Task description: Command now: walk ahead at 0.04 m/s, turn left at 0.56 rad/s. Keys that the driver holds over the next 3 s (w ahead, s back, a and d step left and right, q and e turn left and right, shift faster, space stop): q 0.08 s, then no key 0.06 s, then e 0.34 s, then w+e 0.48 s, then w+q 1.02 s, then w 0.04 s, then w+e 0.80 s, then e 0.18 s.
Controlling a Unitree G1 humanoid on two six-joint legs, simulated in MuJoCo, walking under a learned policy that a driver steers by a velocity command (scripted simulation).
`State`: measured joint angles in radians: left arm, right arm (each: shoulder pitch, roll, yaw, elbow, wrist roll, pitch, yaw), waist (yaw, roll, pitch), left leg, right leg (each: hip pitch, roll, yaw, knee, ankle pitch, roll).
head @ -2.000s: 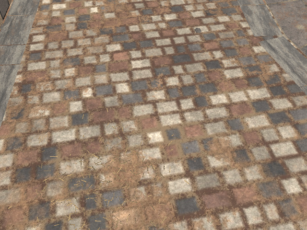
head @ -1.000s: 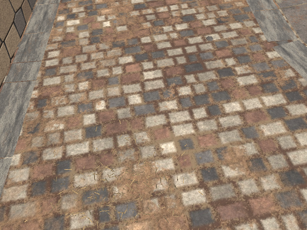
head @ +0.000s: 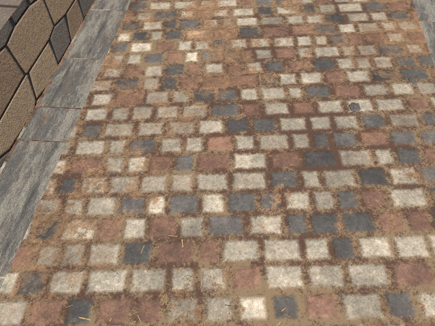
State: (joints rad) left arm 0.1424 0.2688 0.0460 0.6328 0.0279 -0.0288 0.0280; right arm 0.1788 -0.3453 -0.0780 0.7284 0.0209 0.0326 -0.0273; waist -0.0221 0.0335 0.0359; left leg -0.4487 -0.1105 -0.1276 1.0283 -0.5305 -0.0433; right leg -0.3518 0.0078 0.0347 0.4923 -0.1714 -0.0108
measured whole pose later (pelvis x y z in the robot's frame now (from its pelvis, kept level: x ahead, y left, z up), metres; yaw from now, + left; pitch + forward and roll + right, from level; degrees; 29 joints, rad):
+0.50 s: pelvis +0.01 +0.02 +0.00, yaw +0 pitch +1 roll +0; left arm 0.25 0.32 0.08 0.75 -0.02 0.04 0.03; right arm 0.13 -0.23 -0.04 0.73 -0.01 0.02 -0.04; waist 0.02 -0.03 0.03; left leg -0.21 0.03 0.06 0.47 -0.27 0.01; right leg -0.45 -0.01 0.02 1.00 -0.49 0.08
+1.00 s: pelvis +0.12 -0.04 +0.01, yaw -17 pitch +2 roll +2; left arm 0.44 0.27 0.05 0.73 -0.02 -0.05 0.03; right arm 0.04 -0.30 -0.07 0.73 0.01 -0.09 0.04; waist 0.06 0.04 0.03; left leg -0.62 0.03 -0.06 0.61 0.03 -0.05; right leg 0.01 0.04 0.12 0.27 -0.31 -0.07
